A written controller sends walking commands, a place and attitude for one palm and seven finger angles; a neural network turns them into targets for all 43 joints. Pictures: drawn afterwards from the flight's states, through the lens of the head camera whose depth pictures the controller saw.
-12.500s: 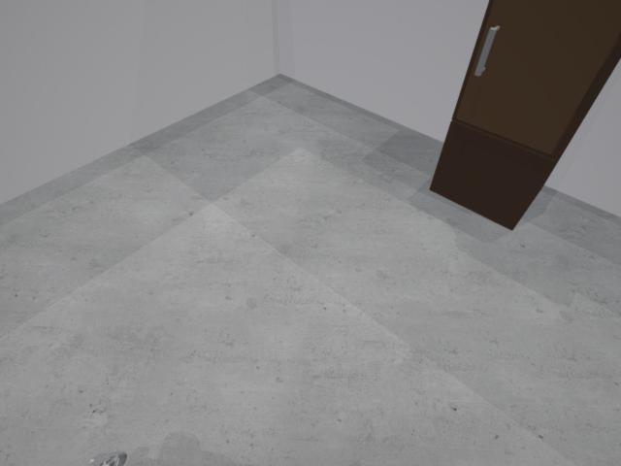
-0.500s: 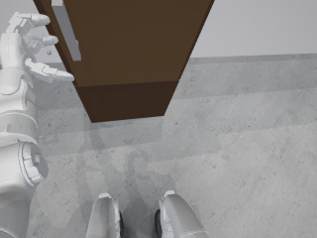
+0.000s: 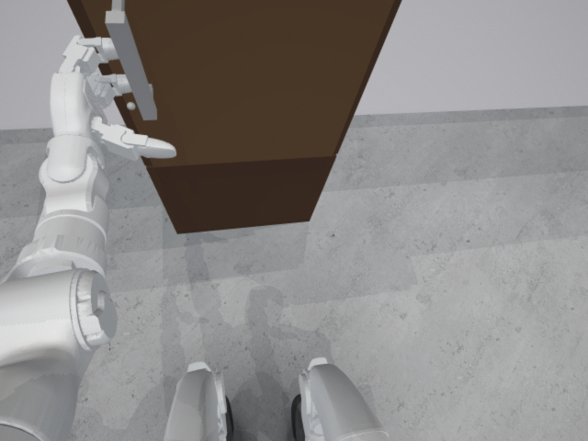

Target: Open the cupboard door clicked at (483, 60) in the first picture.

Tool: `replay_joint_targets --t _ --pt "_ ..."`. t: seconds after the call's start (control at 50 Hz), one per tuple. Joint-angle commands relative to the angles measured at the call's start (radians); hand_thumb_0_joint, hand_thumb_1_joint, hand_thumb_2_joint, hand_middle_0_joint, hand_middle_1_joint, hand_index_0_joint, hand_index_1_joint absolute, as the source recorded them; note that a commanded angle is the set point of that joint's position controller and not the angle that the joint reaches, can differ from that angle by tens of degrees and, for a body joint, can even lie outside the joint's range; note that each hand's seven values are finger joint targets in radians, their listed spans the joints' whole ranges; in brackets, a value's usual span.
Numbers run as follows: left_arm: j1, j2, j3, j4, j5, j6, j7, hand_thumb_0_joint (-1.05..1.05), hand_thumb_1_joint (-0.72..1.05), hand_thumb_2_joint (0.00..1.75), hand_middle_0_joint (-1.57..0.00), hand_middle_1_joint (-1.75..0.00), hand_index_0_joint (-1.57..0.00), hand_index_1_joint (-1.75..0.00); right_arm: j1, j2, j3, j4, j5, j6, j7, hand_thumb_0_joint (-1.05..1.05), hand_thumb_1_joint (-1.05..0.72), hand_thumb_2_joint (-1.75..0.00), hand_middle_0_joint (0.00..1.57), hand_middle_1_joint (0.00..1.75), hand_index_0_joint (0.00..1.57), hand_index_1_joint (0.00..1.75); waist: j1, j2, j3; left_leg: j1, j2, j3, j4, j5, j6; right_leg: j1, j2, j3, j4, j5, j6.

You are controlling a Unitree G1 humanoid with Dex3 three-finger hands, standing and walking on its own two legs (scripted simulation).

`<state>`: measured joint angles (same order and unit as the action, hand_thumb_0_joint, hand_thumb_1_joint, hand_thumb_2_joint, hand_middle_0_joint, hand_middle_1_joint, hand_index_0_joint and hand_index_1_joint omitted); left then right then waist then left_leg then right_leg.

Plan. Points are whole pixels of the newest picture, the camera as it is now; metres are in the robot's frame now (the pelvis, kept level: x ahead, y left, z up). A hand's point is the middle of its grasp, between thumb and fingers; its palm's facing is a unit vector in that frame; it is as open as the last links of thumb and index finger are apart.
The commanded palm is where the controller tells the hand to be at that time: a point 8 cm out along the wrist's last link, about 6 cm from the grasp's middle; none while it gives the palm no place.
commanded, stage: slide the fingers in behind the handle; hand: left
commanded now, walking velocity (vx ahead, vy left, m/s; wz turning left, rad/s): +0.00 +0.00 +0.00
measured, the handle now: (135, 62) +0.60 +0.16 +0.07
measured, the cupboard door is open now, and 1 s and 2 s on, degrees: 0 0 4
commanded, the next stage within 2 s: close the thumb around the handle in 0.84 s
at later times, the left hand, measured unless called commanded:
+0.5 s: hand (157, 105) +0.54 +0.13 +0.06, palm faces +0.03 -1.00 +0.00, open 14.1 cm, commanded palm +0.51 +0.17 +0.05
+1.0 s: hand (157, 104) +0.54 +0.13 +0.05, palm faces +0.04 -1.00 -0.02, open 14.0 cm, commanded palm +0.52 +0.17 +0.05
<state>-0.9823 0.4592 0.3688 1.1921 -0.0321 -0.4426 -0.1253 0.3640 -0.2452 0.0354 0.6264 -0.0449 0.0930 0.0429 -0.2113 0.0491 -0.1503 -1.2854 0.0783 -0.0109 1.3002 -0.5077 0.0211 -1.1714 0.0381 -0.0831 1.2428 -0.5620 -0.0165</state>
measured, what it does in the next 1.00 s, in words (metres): stands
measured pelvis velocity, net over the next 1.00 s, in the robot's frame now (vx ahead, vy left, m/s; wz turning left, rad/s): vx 0.01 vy -0.01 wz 0.00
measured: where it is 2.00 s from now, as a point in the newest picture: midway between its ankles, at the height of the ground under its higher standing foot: outside the picture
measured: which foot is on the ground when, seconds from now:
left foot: down 0.00-1.00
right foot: down 0.00-1.00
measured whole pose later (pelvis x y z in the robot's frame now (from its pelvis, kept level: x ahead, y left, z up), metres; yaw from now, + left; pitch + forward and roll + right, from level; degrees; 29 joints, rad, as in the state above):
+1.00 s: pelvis +0.01 -0.01 +0.00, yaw +0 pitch +28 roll -4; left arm -0.99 0.40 0.34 1.21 -0.01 -0.47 -0.04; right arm 0.37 -0.24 0.02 0.63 -0.05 0.10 0.06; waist -0.21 0.06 -0.15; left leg -1.28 0.08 -0.01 1.29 -0.51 0.01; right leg -1.17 0.04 -0.07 1.25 -0.57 -0.02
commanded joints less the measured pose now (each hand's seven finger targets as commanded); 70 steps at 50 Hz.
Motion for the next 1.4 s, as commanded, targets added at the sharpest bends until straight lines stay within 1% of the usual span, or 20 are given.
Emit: replay_joint_targets --t 0.0,0.12,0.18,0.24,0.34,0.42,0.48,0.5,0.62,0.68,0.74,0.8,0.86,0.92,1.02,1.08,1.12,1.16,1.26,1.38 --pt "-0.434 0.194 0.004 -0.224 0.002 -0.079 0.028 0.00 -0.50 0.30 -0.30 -1.20 -0.30 -1.20 0.192 -0.191 -0.066 -0.036 -0.006 -0.002 -0.009 0.00 -0.90 -0.90 0.20 0.30 0.20 0.30 -0.007 0.152 -0.534 0.559 -0.038 -0.071 -0.119 0.394 0.009 0.110 0.027 0.033 -0.155 0.333 -0.008" --pt "-0.459 0.142 -0.039 -0.207 0.000 -0.090 0.031 0.00 -0.50 0.30 -0.30 -1.20 -0.30 -1.20 0.190 -0.187 -0.070 -0.027 -0.005 -0.005 -0.008 0.00 -0.90 -0.90 0.20 0.30 0.20 0.30 -0.034 0.115 -0.506 0.524 -0.042 -0.063 -0.115 0.347 0.014 0.116 0.028 0.042 -0.171 0.319 -0.003" --pt "-0.449 0.149 -0.026 -0.239 -0.007 -0.100 0.029 0.00 -0.50 0.30 -0.30 -1.20 -0.30 -1.20 0.195 -0.187 -0.074 -0.026 -0.006 -0.008 -0.008 0.00 -0.90 -0.90 0.20 0.30 0.20 0.30 -0.018 0.146 -0.557 0.560 -0.043 -0.061 -0.115 0.383 0.012 0.134 0.028 0.044 -0.163 0.349 -0.009" --pt "-0.452 0.112 -0.054 -0.208 -0.008 -0.091 0.034 0.00 -0.50 0.30 -0.30 -1.20 -0.30 -1.20 0.194 -0.184 -0.074 -0.016 -0.005 -0.005 -0.006 0.00 -0.90 -0.90 0.20 0.30 0.20 0.30 -0.031 0.124 -0.508 0.540 -0.043 -0.060 -0.115 0.366 0.012 0.119 0.027 0.041 -0.173 0.340 -0.005" --pt "-0.483 0.078 -0.080 -0.196 -0.003 -0.089 0.051 0.00 -0.50 0.30 -0.30 -1.20 -0.30 -1.20 0.198 -0.182 -0.076 -0.008 -0.010 -0.006 -0.005 0.00 -0.90 -0.90 0.20 0.30 0.20 0.30 -0.043 0.127 -0.509 0.532 -0.046 -0.061 -0.109 0.361 0.014 0.109 0.026 0.042 -0.171 0.337 -0.005" --pt "-0.464 0.105 -0.042 -0.206 -0.001 -0.093 0.071 0.00 -0.50 0.30 -0.30 -1.20 -0.30 -1.20 0.199 -0.181 -0.076 -0.017 -0.014 -0.007 -0.002 0.00 -0.90 -0.90 0.20 0.30 0.20 0.30 -0.024 0.127 -0.550 0.526 -0.050 -0.054 -0.101 0.395 0.015 0.143 0.025 0.046 -0.159 0.377 -0.005" --pt "-0.455 0.196 0.022 -0.205 0.016 -0.100 0.087 0.00 -0.50 0.30 -0.30 -1.20 -0.30 -1.20 0.204 -0.184 -0.071 -0.024 -0.016 -0.003 -0.004 0.00 -0.90 -0.90 0.20 0.30 0.20 0.30 -0.009 0.113 -0.550 0.489 -0.050 -0.048 -0.098 0.395 0.017 0.183 0.027 0.053 -0.148 0.392 -0.005" --pt "-0.443 0.160 -0.007 -0.206 0.021 -0.101 0.087 0.00 -0.50 0.30 -0.30 -1.20 -0.30 -1.20 0.196 -0.178 -0.070 -0.031 -0.013 -0.002 0.000 0.00 -0.90 -0.90 0.20 0.30 0.20 0.30 -0.011 0.110 -0.549 0.485 -0.052 -0.042 -0.098 0.390 0.017 0.184 0.026 0.055 -0.152 0.397 -0.002" --pt "-0.457 0.153 -0.010 -0.198 0.005 -0.095 0.074 0.00 -0.50 0.30 -0.30 -1.20 -0.30 -1.20 0.192 -0.182 -0.072 -0.031 -0.006 -0.001 -0.003 0.00 -0.90 -0.90 0.20 0.30 0.20 0.30 -0.026 0.091 -0.534 0.476 -0.048 -0.044 -0.098 0.361 0.017 0.176 0.027 0.056 -0.160 0.376 0.001" --pt "-0.507 0.128 -0.040 -0.220 0.004 -0.101 0.069 0.00 -0.50 0.30 -0.30 -1.20 -0.30 -1.20 0.197 -0.181 -0.071 -0.023 -0.008 -0.007 -0.005 0.00 -0.90 -0.90 0.20 0.30 0.20 0.30 -0.038 0.133 -0.534 0.514 -0.047 -0.055 -0.103 0.363 0.016 0.136 0.026 0.051 -0.157 0.357 -0.003" --pt "-0.475 0.122 -0.032 -0.223 0.002 -0.102 0.071 0.00 -0.50 0.30 -0.30 -1.20 -0.30 -1.20 0.198 -0.180 -0.075 -0.022 -0.010 -0.007 -0.005 0.00 -0.90 -0.90 0.20 0.30 0.20 0.30 -0.025 0.131 -0.576 0.538 -0.048 -0.053 -0.098 0.402 0.013 0.151 0.026 0.048 -0.154 0.387 -0.003" --pt "-0.459 0.105 -0.042 -0.197 0.006 -0.096 0.075 0.00 -0.50 0.30 -0.30 -1.20 -0.30 -1.20 0.202 -0.179 -0.074 -0.018 -0.011 -0.004 -0.002 0.00 -0.90 -0.90 0.20 0.30 0.20 0.30 -0.026 0.122 -0.543 0.534 -0.046 -0.058 -0.103 0.406 0.012 0.135 0.026 0.042 -0.152 0.382 -0.003" --pt "-0.443 0.134 -0.020 -0.184 0.008 -0.085 0.083 0.00 -0.50 0.30 -0.30 -1.20 -0.30 -1.20 0.200 -0.183 -0.073 -0.024 -0.009 0.001 -0.004 0.00 -0.90 -0.90 0.20 0.30 0.20 0.30 -0.025 0.090 -0.524 0.492 -0.048 -0.049 -0.103 0.384 0.015 0.158 0.026 0.048 -0.158 0.382 0.000" --pt "-0.455 0.116 -0.038 -0.203 0.017 -0.098 0.086 0.00 -0.50 0.30 -0.30 -1.20 -0.30 -1.20 0.196 -0.180 -0.073 -0.026 -0.010 0.001 -0.002 0.00 -0.90 -0.90 0.20 0.30 0.20 0.30 -0.023 0.120 -0.532 0.521 -0.047 -0.053 -0.106 0.388 0.011 0.136 0.025 0.045 -0.155 0.372 -0.003" --pt "-0.486 0.143 -0.026 -0.176 0.018 -0.098 0.088 0.00 -0.22 0.42 -0.32 -1.23 -0.32 -1.23 0.199 -0.185 -0.072 -0.020 -0.010 -0.003 -0.005 0.00 -0.90 -0.90 0.20 0.30 0.20 0.30 -0.036 0.107 -0.505 0.485 -0.046 -0.054 -0.102 0.346 0.014 0.125 0.026 0.047 -0.157 0.336 -0.002" --pt "-0.504 0.158 -0.012 -0.209 0.016 -0.104 0.087 0.00 -0.05 0.49 -0.33 -1.25 -0.33 -1.25 0.203 -0.184 -0.071 -0.025 -0.013 -0.006 -0.006 0.00 -0.90 -0.90 0.20 0.30 0.20 0.30 -0.028 0.125 -0.559 0.500 -0.049 -0.055 -0.095 0.374 0.016 0.148 0.027 0.051 -0.145 0.363 -0.004" --pt "-0.477 0.158 -0.009 -0.206 0.016 -0.105 0.084 0.00 0.06 0.54 -0.34 -1.26 -0.34 -1.26 0.201 -0.184 -0.073 -0.023 -0.011 -0.004 -0.006 0.00 -0.90 -0.90 0.20 0.30 0.20 0.30 -0.019 0.133 -0.573 0.522 -0.047 -0.056 -0.095 0.400 0.012 0.148 0.026 0.048 -0.145 0.379 -0.005" --pt "-0.477 0.123 -0.039 -0.191 0.016 -0.096 0.081 0.00 0.17 0.59 -0.35 -1.27 -0.35 -1.27 0.201 -0.182 -0.073 -0.020 -0.011 -0.002 -0.003 0.00 -0.90 -0.90 0.20 0.30 0.20 0.30 -0.031 0.125 -0.541 0.517 -0.046 -0.058 -0.097 0.389 0.012 0.131 0.026 0.043 -0.150 0.368 -0.003" --pt "-0.476 0.156 -0.011 -0.181 0.010 -0.081 0.087 0.00 0.45 0.71 -0.37 -1.30 -0.37 -1.30 0.203 -0.186 -0.071 -0.020 -0.010 -0.001 -0.008 0.00 -0.90 -0.90 0.20 0.30 0.20 0.30 -0.031 0.102 -0.542 0.485 -0.047 -0.050 -0.095 0.373 0.017 0.155 0.027 0.050 -0.156 0.371 0.000" --pt "-0.523 0.133 -0.038 -0.195 0.017 -0.092 0.086 0.00 0.79 0.85 -0.39 -1.34 -0.39 -1.34 0.207 -0.183 -0.070 -0.016 -0.014 -0.006 -0.006 0.00 -0.90 -0.90 0.20 0.30 0.20 0.30 -0.042 0.137 -0.534 0.513 -0.044 -0.063 -0.096 0.373 0.014 0.111 0.027 0.044 -0.149 0.346 -0.005"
